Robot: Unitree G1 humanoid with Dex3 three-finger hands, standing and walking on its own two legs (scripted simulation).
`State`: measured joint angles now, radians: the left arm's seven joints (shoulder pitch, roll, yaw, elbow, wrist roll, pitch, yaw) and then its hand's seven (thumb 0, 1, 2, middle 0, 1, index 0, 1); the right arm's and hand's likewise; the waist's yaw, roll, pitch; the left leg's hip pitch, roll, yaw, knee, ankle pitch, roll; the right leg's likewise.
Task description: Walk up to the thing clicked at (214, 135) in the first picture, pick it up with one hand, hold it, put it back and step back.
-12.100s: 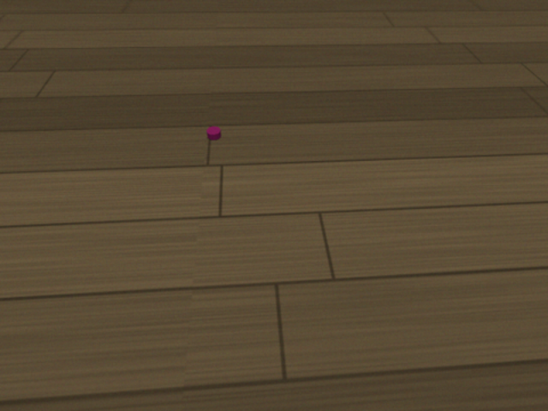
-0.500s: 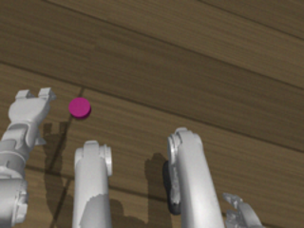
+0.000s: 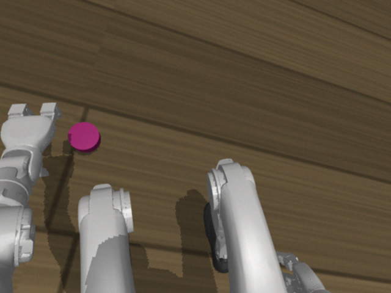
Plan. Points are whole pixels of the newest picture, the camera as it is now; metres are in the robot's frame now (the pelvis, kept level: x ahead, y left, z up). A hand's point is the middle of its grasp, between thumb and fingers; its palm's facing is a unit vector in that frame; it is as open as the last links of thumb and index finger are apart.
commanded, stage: rise first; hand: left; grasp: from above
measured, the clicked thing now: (85, 137) +0.48 +0.19 -0.33
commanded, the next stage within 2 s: approach in 0.54 s
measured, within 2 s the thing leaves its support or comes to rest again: neither
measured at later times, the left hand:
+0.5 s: hand (47, 144) +0.43 +0.24 -0.20, palm faces -0.47 -0.06 -0.88, open 14.1 cm
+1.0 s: hand (80, 116) +0.50 +0.18 -0.21, palm faces -0.39 -0.05 -0.92, open 13.8 cm
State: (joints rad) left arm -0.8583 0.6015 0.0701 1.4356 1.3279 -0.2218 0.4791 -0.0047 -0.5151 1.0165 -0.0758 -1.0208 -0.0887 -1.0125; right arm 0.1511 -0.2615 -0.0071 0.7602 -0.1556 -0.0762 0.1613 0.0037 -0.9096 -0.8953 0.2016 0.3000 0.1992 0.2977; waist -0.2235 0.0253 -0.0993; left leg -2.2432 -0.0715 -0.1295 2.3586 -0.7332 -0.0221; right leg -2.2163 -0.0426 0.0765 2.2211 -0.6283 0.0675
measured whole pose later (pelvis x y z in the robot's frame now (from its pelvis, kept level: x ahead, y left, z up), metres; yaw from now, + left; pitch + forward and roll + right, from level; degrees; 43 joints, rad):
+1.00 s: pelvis +0.00 +0.00 -0.03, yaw -3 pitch +35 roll -10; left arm -1.16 0.65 0.03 1.71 1.37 -0.18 0.60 -0.01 -0.47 0.96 -0.07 -1.06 -0.11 -1.03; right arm 0.13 -0.29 0.05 0.77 -0.23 -0.11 0.21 0.00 -0.91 -0.89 0.20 0.30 0.20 0.30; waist -0.35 0.00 -0.03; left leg -2.33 -0.07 -0.17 2.46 -0.75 -0.04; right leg -2.30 -0.02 0.06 2.30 -0.62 0.08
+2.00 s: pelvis +0.00 +0.01 -0.04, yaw -6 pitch +34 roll -14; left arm -1.14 0.78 0.17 1.79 1.30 -0.04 0.69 -0.01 -0.46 0.90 -0.05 -1.04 -0.10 -0.98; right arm 0.16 -0.35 0.13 0.69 -0.24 -0.23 0.41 0.00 -0.91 -0.89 0.20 0.30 0.20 0.30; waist -0.43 -0.03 0.11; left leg -2.35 -0.06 -0.20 2.51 -0.76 0.00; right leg -2.29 -0.01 0.02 2.29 -0.60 0.09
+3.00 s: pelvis +0.00 +0.01 -0.05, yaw -8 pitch +28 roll -16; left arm -1.05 0.88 0.05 1.79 1.27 -0.24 0.64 -0.01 -0.46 1.00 -0.08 -1.09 -0.10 -1.07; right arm 0.14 -0.35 0.25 0.69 -0.26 -0.27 0.39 0.00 -0.91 -0.90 0.20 0.30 0.19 0.30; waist -0.40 -0.07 0.19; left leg -2.30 -0.06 -0.27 2.58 -0.79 -0.02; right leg -2.23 -0.01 -0.03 2.32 -0.61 0.09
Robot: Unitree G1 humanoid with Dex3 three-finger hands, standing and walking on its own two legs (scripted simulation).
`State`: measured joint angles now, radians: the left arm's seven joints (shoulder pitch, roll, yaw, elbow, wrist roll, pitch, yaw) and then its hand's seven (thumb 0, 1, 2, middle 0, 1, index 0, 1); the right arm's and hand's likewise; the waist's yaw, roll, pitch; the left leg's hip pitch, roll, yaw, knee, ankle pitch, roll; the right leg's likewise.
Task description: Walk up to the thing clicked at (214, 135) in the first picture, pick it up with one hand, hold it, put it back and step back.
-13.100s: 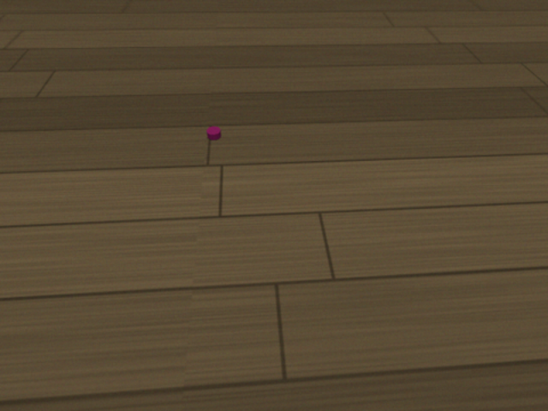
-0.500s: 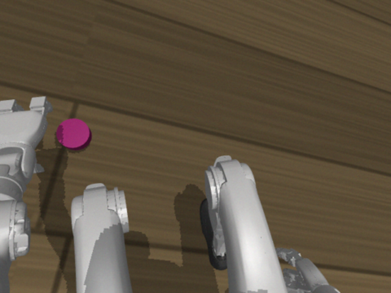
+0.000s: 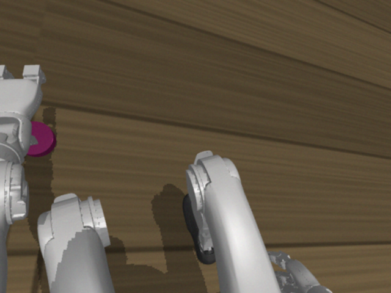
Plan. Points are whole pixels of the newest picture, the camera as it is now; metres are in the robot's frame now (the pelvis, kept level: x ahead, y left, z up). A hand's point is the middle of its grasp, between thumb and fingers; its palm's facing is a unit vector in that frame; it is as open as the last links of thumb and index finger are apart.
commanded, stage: approach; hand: left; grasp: from above
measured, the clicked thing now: (35, 139) +0.47 +0.21 -0.30
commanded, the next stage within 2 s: rest palm in 0.12 s
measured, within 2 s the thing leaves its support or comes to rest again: neither
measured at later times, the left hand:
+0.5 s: hand (3, 160) +0.42 +0.26 -0.24, palm faces -0.57 -0.12 -0.81, open 13.4 cm
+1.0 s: hand (26, 131) +0.48 +0.22 -0.26, palm faces -0.44 -0.12 -0.89, open 14.0 cm
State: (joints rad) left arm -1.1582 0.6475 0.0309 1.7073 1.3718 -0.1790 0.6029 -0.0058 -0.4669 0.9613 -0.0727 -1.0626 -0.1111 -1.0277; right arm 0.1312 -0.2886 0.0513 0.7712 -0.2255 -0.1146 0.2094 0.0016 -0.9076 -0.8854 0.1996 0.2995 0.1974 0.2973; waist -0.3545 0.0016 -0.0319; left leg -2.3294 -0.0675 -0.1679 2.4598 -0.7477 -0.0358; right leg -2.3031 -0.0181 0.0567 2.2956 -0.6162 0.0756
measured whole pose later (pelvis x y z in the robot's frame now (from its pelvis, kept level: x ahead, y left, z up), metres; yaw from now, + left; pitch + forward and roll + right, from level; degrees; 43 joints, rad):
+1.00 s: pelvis +0.00 +0.01 -0.01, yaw -4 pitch +34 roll -14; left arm -1.14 0.78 0.17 1.79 1.30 -0.04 0.69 -0.01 -0.46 0.90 -0.05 -1.04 -0.10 -0.98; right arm 0.16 -0.35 0.13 0.69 -0.24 -0.23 0.41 0.00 -0.91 -0.89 0.20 0.30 0.20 0.30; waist -0.43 -0.03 0.11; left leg -2.35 -0.06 -0.20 2.51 -0.76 0.00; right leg -2.29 -0.01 0.02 2.29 -0.60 0.09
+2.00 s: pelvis +0.00 +0.01 -0.02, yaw -5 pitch +28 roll -16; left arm -1.05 0.88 0.05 1.79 1.27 -0.24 0.64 -0.01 -0.46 1.00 -0.08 -1.09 -0.10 -1.07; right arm 0.14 -0.35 0.25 0.69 -0.26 -0.27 0.39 0.00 -0.91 -0.90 0.20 0.30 0.19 0.30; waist -0.40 -0.07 0.19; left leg -2.30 -0.06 -0.27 2.58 -0.79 -0.02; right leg -2.23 -0.01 -0.03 2.32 -0.61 0.09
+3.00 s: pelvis -0.01 +0.02 +0.00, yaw -7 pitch +27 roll -17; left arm -1.07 0.92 0.02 1.81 1.35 -0.22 0.76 0.00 -0.07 0.73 -0.26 -1.11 -0.36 -0.99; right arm 0.13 -0.38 0.25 0.67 -0.27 -0.31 0.37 0.00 -0.90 -0.89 0.20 0.30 0.19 0.30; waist -0.43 -0.11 0.22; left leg -2.28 -0.05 -0.28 2.54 -0.75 -0.01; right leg -2.19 0.00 -0.06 2.25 -0.57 0.08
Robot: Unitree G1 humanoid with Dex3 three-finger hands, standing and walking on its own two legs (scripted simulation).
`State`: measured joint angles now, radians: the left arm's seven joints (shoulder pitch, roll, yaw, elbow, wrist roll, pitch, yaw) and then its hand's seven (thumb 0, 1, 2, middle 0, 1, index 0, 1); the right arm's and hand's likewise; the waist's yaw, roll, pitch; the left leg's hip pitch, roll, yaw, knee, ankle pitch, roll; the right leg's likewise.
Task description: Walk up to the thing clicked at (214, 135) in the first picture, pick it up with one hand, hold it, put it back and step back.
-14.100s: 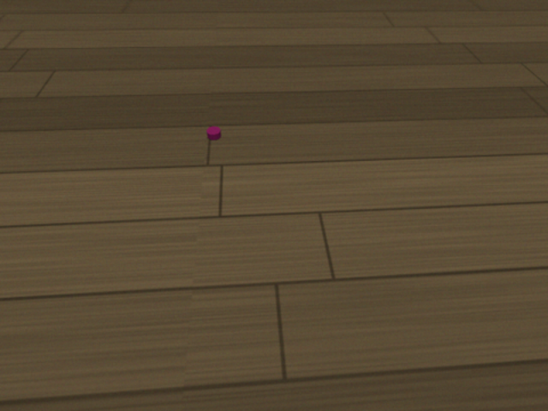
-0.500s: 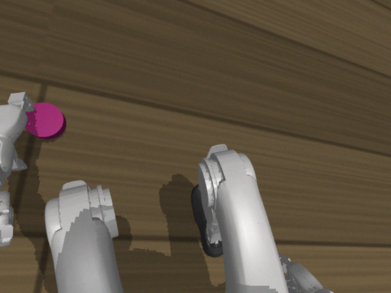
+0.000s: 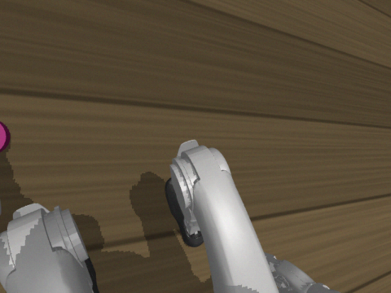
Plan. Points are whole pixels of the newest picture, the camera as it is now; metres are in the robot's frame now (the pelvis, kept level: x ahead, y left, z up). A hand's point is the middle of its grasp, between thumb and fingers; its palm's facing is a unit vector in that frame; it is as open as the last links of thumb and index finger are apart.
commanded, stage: rest palm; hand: left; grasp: from above
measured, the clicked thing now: out of the picture +0.45 +0.23 -0.29
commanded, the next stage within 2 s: close in 0.82 s
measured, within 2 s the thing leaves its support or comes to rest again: neither
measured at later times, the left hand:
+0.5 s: hand out of the picture +0.45 +0.23 -0.26, palm faces -0.38 -0.04 -0.92, open 13.7 cm
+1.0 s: hand out of the picture +0.43 +0.26 -0.27, palm faces -0.51 -0.13 -0.85, open 13.6 cm
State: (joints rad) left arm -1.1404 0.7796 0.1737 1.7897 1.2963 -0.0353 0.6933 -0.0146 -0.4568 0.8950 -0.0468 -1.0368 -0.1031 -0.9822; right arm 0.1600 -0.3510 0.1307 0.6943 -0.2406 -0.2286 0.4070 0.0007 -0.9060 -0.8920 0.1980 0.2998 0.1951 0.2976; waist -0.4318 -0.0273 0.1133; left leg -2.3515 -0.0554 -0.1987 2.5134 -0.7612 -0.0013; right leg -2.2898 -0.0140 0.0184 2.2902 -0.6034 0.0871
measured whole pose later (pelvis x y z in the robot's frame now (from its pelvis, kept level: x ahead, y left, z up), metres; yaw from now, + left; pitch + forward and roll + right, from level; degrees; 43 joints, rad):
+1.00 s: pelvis +0.00 +0.00 -0.01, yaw -1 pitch +28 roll -16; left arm -1.05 0.88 0.05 1.79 1.27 -0.24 0.64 -0.01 -0.46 1.00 -0.08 -1.09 -0.10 -1.07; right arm 0.14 -0.35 0.25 0.69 -0.26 -0.27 0.39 0.00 -0.91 -0.90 0.20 0.30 0.19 0.30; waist -0.40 -0.07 0.19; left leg -2.30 -0.06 -0.27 2.58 -0.79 -0.02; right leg -2.23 -0.01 -0.03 2.32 -0.61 0.09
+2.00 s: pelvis -0.01 +0.00 +0.00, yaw -3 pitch +27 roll -17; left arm -1.07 0.92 0.02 1.81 1.35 -0.22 0.76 0.00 -0.07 0.73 -0.26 -1.11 -0.36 -0.99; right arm 0.13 -0.38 0.25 0.67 -0.27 -0.31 0.37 0.00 -0.90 -0.89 0.20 0.30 0.19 0.30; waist -0.43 -0.11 0.22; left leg -2.28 -0.05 -0.28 2.54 -0.75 -0.01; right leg -2.19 0.00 -0.06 2.25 -0.57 0.08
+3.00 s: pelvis -0.01 +0.00 +0.01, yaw -3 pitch +28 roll -17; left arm -1.10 0.94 0.09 1.78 1.28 -0.17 0.69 0.05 0.08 0.47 -0.79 -0.83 -0.53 -0.63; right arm 0.16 -0.41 0.25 0.63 -0.25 -0.31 0.36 0.00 -0.92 -0.89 0.20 0.30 0.19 0.30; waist -0.45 -0.10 0.24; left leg -2.29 -0.05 -0.28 2.52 -0.75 -0.01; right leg -2.20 -0.02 -0.06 2.24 -0.56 0.09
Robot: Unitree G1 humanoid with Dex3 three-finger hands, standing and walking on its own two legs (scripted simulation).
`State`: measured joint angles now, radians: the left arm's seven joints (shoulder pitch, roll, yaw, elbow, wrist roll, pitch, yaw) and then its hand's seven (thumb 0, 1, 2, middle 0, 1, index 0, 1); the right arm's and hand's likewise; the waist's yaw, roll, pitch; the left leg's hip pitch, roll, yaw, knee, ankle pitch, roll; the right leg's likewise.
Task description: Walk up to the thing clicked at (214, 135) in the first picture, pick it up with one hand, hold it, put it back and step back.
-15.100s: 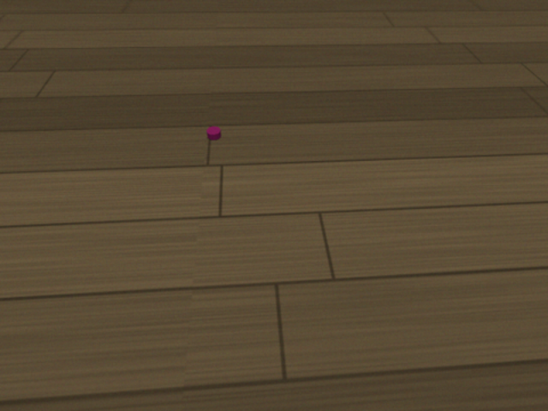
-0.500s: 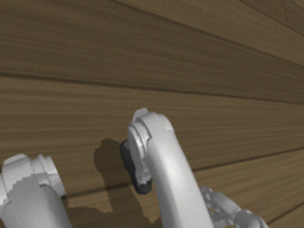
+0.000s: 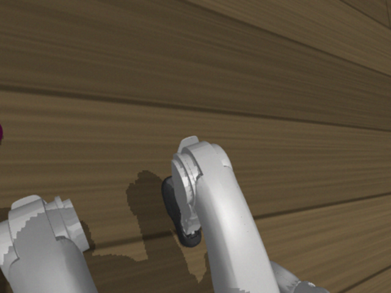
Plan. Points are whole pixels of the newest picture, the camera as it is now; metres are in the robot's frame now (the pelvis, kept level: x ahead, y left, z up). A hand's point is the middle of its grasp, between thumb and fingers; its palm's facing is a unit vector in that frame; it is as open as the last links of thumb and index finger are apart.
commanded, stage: close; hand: left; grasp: from above
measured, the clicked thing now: out of the picture +0.45 +0.24 -0.29
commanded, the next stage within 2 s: settle in 1.68 s
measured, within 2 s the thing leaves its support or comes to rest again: neither
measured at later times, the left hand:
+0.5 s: hand out of the picture +0.45 +0.25 -0.28, palm faces -0.45 -0.15 -0.88, open 13.7 cm
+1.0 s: hand out of the picture +0.44 +0.26 -0.26, palm faces -0.44 -0.07 -0.89, open 11.0 cm
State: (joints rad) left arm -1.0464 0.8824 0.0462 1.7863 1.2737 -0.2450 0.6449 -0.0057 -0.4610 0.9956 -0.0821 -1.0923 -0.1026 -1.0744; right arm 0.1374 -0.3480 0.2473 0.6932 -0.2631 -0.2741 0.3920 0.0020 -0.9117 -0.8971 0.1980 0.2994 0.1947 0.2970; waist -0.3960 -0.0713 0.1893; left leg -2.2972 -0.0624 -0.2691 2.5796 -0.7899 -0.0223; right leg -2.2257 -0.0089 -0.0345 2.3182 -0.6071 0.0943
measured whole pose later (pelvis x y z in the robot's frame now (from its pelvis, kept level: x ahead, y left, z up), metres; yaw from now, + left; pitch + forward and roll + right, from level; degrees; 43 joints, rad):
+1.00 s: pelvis -0.01 +0.00 +0.01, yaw -1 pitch +27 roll -17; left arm -1.07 0.92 0.02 1.81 1.35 -0.22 0.76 0.00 -0.07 0.73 -0.26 -1.11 -0.36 -0.99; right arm 0.13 -0.38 0.25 0.67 -0.27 -0.31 0.37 0.00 -0.90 -0.89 0.20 0.30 0.19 0.30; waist -0.43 -0.11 0.22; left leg -2.28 -0.05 -0.28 2.54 -0.75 -0.01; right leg -2.19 0.00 -0.06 2.25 -0.57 0.08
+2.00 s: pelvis -0.01 +0.00 +0.01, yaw -1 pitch +28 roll -17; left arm -1.10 0.94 0.09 1.78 1.28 -0.17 0.69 0.05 0.08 0.47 -0.79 -0.83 -0.53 -0.63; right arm 0.16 -0.41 0.25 0.63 -0.25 -0.31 0.36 0.00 -0.92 -0.89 0.20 0.30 0.19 0.30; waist -0.45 -0.10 0.24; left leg -2.29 -0.05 -0.28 2.52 -0.75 -0.01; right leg -2.20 -0.02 -0.06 2.24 -0.56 0.09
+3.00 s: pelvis +0.00 -0.02 +0.05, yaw +7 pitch +37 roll -7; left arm -1.00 0.61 0.03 1.42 1.19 -0.11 0.39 -0.02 0.04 0.38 -1.04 -0.52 -0.67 -0.48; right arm 0.20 -0.32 0.01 0.72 -0.13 -0.09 0.20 0.00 -0.91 -0.90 0.20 0.30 0.20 0.30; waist -0.25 0.07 -0.07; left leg -2.25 -0.05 -0.14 2.33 -0.73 -0.04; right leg -2.25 -0.06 0.05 2.19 -0.59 0.08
